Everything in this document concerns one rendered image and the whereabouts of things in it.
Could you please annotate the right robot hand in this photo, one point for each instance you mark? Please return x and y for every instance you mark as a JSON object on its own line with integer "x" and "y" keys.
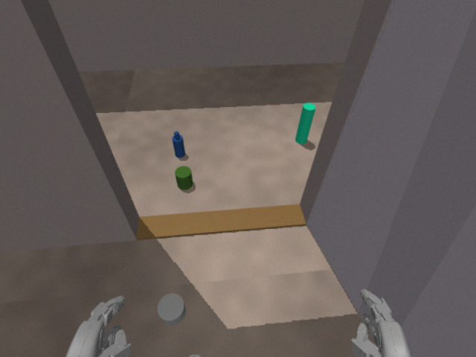
{"x": 388, "y": 334}

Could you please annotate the left robot hand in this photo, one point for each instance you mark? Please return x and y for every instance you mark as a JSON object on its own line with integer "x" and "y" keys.
{"x": 90, "y": 339}

